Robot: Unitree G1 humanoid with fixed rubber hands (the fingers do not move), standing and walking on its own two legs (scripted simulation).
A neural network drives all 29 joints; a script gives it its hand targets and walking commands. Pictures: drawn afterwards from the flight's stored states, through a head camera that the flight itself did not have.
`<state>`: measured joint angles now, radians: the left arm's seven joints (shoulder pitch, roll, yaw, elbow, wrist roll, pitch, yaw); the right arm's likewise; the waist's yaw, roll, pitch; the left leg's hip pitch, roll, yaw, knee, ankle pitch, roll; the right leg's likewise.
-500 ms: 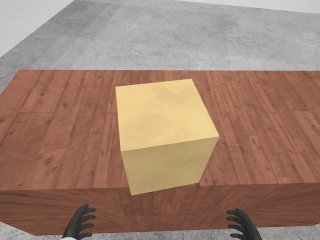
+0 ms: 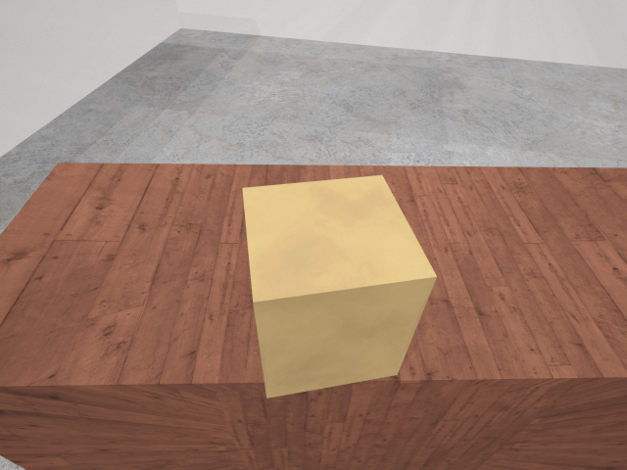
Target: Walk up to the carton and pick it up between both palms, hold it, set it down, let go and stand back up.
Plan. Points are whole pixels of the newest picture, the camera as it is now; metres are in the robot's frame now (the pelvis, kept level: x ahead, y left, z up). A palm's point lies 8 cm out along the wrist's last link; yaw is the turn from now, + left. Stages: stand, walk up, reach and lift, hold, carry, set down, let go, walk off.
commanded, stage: stand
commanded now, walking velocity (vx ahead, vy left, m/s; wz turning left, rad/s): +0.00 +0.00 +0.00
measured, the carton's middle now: (324, 287) +0.38 -0.01 +0.02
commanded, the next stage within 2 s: none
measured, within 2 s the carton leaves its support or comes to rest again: neither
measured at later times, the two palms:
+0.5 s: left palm out of the picture -0.06 +0.26 -0.14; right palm out of the picture -0.05 -0.22 -0.13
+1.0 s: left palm out of the picture -0.13 +0.24 -0.14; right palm out of the picture -0.08 -0.23 -0.14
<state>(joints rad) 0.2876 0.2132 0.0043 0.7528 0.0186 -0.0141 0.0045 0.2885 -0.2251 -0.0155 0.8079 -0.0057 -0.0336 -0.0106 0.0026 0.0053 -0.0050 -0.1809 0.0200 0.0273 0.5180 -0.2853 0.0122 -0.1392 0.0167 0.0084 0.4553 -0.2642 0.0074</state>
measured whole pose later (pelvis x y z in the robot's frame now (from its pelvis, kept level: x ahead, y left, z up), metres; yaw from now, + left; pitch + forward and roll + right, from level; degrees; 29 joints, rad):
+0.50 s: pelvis -0.04 +0.03 +0.00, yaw +1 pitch -4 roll -1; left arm 0.41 0.20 -0.02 0.99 0.02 -0.01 0.02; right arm 0.41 -0.21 0.00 0.94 0.00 -0.01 -0.02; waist -0.01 -0.01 0.00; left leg -0.21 -0.04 0.04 0.47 -0.19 0.06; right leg -0.18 -0.04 0.02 0.45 -0.20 0.05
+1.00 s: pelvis -0.07 +0.02 +0.00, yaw +1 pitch -3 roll +0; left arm 0.45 0.16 0.02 1.04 0.02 0.00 0.03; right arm 0.39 -0.20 -0.04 0.98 -0.01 0.02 -0.03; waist 0.00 0.02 -0.02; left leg -0.29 -0.03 0.03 0.50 -0.20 0.03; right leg -0.27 -0.01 0.05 0.50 -0.22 0.03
